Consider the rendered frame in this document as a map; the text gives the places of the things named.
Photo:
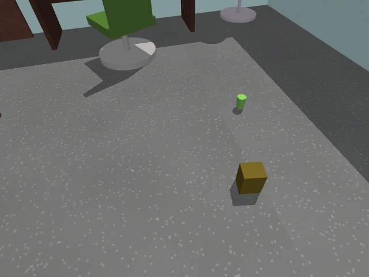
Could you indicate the office chair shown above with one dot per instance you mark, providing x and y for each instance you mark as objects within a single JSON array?
[{"x": 120, "y": 18}]

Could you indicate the coat stand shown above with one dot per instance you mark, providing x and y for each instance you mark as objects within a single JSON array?
[{"x": 238, "y": 14}]

